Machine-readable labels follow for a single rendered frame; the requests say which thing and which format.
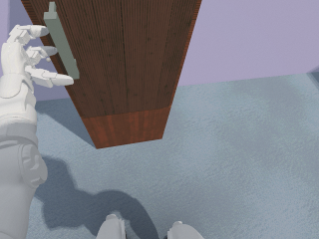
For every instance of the cupboard door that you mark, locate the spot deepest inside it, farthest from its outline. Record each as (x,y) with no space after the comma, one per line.
(127,52)

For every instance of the robot left hand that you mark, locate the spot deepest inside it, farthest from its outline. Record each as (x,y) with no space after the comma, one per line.
(15,60)

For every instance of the handle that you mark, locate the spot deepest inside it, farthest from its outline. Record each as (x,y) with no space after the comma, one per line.
(59,38)

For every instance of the robot left upper arm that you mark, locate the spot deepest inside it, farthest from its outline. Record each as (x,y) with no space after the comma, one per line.
(22,170)

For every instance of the robot right shin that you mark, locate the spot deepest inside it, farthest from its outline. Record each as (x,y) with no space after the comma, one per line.
(177,223)

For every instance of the left robot thigh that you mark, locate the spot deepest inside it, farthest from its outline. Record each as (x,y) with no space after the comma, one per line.
(112,229)

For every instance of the left robot forearm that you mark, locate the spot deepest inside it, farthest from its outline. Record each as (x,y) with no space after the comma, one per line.
(18,117)

